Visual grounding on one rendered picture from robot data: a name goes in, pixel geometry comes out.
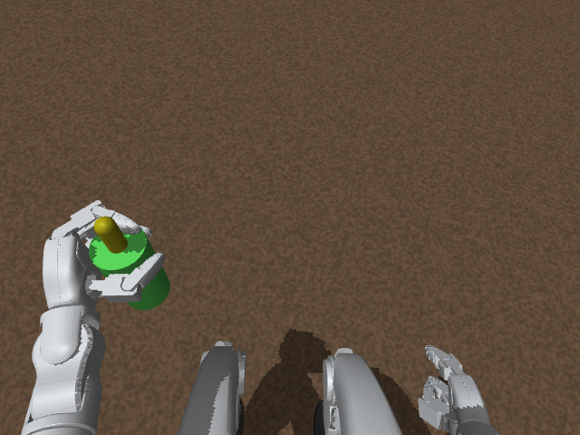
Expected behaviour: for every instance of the left robot hand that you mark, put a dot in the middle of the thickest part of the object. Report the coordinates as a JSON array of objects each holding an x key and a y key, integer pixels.
[{"x": 69, "y": 275}]

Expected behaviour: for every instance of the right robot hand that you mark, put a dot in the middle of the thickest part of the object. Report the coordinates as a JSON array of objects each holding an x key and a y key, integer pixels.
[{"x": 458, "y": 402}]

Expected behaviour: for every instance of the bottle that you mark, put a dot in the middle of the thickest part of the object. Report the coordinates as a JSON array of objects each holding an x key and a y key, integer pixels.
[{"x": 114, "y": 252}]

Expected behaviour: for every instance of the left robot arm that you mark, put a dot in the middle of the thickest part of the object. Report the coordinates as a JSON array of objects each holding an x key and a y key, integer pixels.
[{"x": 67, "y": 357}]

